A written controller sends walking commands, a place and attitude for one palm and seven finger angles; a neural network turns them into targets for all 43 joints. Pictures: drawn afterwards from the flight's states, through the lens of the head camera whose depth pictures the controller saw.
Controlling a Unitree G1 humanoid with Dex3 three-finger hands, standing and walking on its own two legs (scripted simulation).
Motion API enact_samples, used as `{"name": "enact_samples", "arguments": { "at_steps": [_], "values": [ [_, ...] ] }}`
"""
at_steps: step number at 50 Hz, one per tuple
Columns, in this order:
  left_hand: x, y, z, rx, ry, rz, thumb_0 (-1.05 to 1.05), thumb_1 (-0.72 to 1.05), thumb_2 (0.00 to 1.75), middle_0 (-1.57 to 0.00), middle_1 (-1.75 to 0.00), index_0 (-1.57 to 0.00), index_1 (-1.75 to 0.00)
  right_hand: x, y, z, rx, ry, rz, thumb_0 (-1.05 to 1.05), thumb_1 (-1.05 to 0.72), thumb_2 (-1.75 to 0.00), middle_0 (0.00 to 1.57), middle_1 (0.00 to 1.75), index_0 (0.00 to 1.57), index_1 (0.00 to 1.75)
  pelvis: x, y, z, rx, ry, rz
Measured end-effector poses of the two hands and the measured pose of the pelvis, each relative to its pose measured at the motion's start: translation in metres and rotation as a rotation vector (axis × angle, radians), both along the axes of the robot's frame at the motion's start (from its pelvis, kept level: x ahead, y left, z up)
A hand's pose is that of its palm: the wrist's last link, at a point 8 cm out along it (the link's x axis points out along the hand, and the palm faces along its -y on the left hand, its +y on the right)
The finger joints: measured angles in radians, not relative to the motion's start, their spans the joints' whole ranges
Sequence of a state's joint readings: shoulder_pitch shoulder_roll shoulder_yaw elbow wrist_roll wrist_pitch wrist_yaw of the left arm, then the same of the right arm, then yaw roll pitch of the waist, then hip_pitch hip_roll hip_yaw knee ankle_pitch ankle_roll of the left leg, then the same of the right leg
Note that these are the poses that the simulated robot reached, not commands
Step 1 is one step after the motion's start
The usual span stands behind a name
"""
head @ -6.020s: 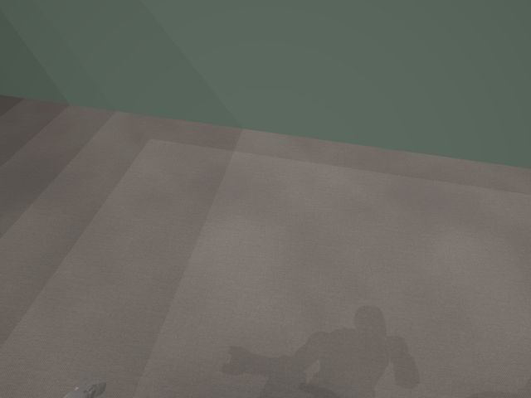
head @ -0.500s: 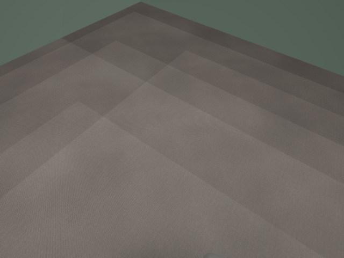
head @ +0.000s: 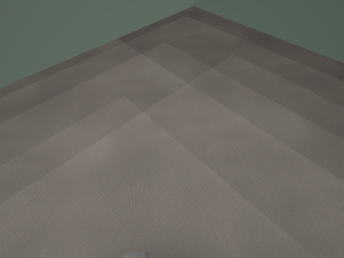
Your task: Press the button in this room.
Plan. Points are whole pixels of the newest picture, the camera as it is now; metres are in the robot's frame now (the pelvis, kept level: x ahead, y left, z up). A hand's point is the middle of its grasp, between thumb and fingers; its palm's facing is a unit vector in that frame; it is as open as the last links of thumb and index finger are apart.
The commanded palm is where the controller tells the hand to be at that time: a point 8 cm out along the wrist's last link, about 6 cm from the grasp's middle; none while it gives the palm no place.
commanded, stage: turn or walk to find it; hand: left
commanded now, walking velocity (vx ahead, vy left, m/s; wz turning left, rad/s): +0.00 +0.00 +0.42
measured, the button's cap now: out of the picture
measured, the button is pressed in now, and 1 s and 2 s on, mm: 0 0 0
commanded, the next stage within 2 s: none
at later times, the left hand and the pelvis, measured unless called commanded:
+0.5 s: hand out of the picture +0.04 +0.25 -0.16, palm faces +0.21 -0.94 -0.26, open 7.4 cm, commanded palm none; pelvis -0.02 +0.02 +0.00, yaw +11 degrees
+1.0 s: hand out of the picture -0.11 +0.22 -0.19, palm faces +0.45 -0.86 -0.23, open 7.4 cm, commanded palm none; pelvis -0.05 +0.02 -0.01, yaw +25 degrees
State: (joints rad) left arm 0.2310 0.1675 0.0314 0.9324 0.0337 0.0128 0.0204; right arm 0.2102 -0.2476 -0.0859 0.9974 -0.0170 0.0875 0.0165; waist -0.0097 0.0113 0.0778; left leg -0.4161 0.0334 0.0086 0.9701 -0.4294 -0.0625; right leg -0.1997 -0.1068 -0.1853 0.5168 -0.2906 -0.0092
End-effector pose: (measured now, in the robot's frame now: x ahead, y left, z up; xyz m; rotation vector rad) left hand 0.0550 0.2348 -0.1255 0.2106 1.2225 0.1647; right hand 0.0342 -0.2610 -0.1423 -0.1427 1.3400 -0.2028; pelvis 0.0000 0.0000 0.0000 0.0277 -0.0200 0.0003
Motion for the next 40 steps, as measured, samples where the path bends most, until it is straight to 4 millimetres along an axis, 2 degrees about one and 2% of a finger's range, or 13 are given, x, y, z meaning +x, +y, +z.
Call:
{"name": "enact_samples", "arguments": {
  "at_steps": [9, 12, 17, 22, 28, 30, 35, 40],
  "values": [
    [-0.061, 0.054, -0.034, -0.023, 0.118, 0.136, 0.00, 0.90, 0.90, -0.21, -0.30, -0.20, -0.30, 0.051, 0.044, 0.010, -0.056, -0.107, 0.146, 0.01, -0.91, -0.90, 0.20, 0.30, 0.20, 0.30, -0.008, 0.033, -0.014, -0.021, 0.003, 0.067],
    [-0.067, 0.066, -0.029, -0.017, 0.134, 0.160, 0.01, 0.91, 0.90, -0.20, -0.30, -0.20, -0.30, 0.058, 0.058, 0.019, -0.056, -0.137, 0.171, 0.01, -0.91, -0.90, 0.20, 0.30, 0.20, 0.30, -0.010, 0.038, -0.007, -0.036, 0.004, 0.084],
    [-0.060, 0.073, -0.015, -0.008, 0.070, 0.182, 0.01, 0.91, 0.90, -0.20, -0.30, -0.20, -0.30, 0.062, 0.072, 0.023, -0.031, -0.146, 0.205, 0.01, -0.91, -0.90, 0.20, 0.30, 0.20, 0.30, -0.014, 0.041, 0.001, -0.044, 0.007, 0.120],
    [-0.045, 0.067, -0.004, 0.009, -0.002, 0.188, 0.00, 0.91, 0.90, -0.20, -0.30, -0.20, -0.30, 0.057, 0.070, 0.016, 0.000, -0.135, 0.218, 0.01, -0.90, -0.90, 0.20, 0.30, 0.20, 0.30, -0.018, 0.034, 0.002, -0.038, 0.009, 0.159],
    [-0.033, 0.041, 0.004, 0.042, -0.096, 0.194, 0.00, 0.91, 0.90, -0.20, -0.30, -0.20, -0.30, 0.046, 0.046, -0.007, 0.038, -0.096, 0.227, 0.01, -0.90, -0.90, 0.20, 0.30, 0.21, 0.30, -0.023, 0.010, -0.008, -0.010, 0.016, 0.212],
    [-0.039, 0.030, 0.007, 0.051, -0.109, 0.203, 0.00, 0.91, 0.90, -0.20, -0.30, -0.20, -0.30, 0.044, 0.037, -0.013, 0.044, -0.078, 0.233, 0.01, -0.90, -0.90, 0.20, 0.30, 0.20, 0.30, -0.026, 0.004, -0.009, -0.015, 0.008, 0.235],
    [-0.067, 0.011, 0.013, 0.041, -0.085, 0.264, 0.00, 0.90, 0.90, -0.20, -0.30, -0.20, -0.30, 0.043, 0.022, -0.010, 0.038, -0.032, 0.275, 0.01, -0.91, -0.90, 0.20, 0.30, 0.20, 0.30, -0.029, -0.005, -0.002, -0.002, -0.004, 0.292],
    [-0.098, 0.002, 0.008, 0.022, -0.042, 0.331, 0.00, 0.90, 0.90, -0.21, -0.30, -0.21, -0.30, 0.045, 0.018, -0.004, 0.017, 0.004, 0.328, 0.01, -0.91, -0.90, 0.20, 0.30, 0.20, 0.30, -0.032, -0.007, 0.001, 0.006, -0.004, 0.349]
  ]
}}
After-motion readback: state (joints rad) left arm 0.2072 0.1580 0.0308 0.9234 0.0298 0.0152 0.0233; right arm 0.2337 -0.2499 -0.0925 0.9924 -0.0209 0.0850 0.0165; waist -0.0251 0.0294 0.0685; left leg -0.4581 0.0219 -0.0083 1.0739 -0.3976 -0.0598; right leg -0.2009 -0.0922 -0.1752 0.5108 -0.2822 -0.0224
